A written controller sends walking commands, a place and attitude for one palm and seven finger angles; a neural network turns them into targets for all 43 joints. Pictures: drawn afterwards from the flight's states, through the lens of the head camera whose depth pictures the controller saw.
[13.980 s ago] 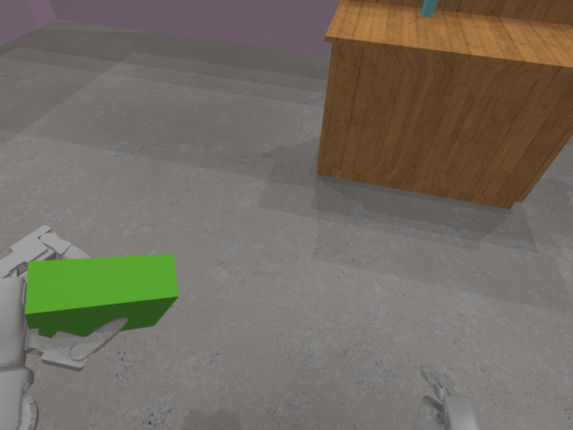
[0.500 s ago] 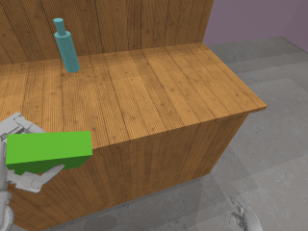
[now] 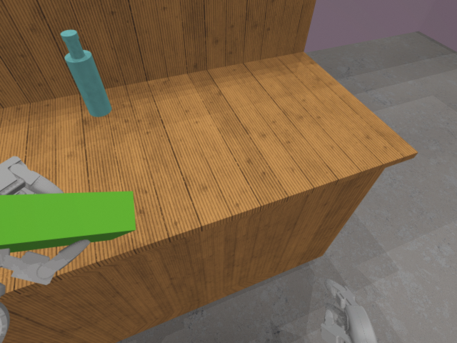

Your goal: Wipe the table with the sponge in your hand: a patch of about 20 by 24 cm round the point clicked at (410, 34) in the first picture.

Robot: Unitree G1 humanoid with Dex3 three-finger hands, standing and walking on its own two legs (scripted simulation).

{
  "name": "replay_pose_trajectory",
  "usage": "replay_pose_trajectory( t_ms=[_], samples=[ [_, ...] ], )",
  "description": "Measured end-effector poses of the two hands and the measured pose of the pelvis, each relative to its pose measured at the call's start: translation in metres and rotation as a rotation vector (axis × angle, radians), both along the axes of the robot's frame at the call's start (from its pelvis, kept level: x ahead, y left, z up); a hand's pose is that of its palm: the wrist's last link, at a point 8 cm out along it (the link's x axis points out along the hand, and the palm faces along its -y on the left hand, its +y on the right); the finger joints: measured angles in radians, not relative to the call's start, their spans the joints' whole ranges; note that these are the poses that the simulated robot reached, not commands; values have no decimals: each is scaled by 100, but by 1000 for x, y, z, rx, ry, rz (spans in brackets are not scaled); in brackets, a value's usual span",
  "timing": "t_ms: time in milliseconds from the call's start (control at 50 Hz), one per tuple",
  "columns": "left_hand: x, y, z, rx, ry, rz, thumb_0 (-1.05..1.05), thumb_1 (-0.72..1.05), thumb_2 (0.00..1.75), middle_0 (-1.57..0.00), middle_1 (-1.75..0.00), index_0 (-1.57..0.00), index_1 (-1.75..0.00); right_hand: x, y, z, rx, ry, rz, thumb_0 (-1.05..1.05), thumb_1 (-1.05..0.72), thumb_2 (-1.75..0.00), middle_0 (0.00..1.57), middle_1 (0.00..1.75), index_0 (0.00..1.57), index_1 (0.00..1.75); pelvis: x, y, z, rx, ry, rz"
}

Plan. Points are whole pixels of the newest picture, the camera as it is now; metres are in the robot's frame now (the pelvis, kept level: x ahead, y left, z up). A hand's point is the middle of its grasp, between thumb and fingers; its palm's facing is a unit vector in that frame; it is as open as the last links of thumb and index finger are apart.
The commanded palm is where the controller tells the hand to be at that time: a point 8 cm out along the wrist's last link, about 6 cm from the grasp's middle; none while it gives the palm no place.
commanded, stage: come to a stop and stand still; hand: left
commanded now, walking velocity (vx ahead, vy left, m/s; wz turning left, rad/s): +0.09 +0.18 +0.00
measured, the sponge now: (87, 221) +0.24 +0.20 +0.16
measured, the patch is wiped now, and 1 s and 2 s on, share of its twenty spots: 0.00 0.00 0.00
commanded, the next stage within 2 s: look again from close up in 1.14 s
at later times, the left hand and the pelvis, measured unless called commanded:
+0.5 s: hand (22, 201) +0.24 +0.27 +0.19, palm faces +0.31 -0.86 -0.40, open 9.3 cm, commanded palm +0.19 +0.31 +0.20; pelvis +0.03 +0.04 +0.02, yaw -1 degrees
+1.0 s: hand (12, 188) +0.28 +0.31 +0.17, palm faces +0.31 -0.82 -0.49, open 9.3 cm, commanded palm +0.21 +0.34 +0.20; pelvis +0.04 +0.06 +0.02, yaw -2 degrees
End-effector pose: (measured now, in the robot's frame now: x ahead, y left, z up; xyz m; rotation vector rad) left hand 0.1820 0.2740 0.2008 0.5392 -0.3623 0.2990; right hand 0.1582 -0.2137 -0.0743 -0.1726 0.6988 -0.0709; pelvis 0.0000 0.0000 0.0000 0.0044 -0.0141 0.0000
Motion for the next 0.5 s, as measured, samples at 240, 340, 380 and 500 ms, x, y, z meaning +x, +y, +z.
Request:
replay_pose_trajectory(
  t_ms=[240, 340, 380, 500],
  samples=[
    [22, 54, -10, -50, 23, 51, 0, -43, 105, -82, -137, -82, -137, 21, 17, 4, -84, 50, -54, 1, -90, -90, 21, 30, 20, 30, 26, 42, 4, 17, -28, -25],
    [37, 53, -10, -101, 17, 38, 0, -43, 105, -82, -137, -82, -137, 33, 39, 19, -50, -6, -17, 1, -90, -90, 20, 30, 20, 30, 24, 42, 10, 20, -24, -23],
    [36, 44, -5, -94, 12, 3, 0, -43, 105, -82, -137, -82, -137, 36, 45, 24, -29, -35, 2, 1, -90, -90, 21, 30, 20, 30, 23, 41, 12, 12, -18, -25],
    [24, 35, 5, -70, 59, -39, 0, -43, 105, -82, -137, -82, -137, 37, 45, 29, -7, -38, -4, 1, -90, -90, 21, 30, 21, 30, 27, 38, 18, -30, 0, -22]
  ],
)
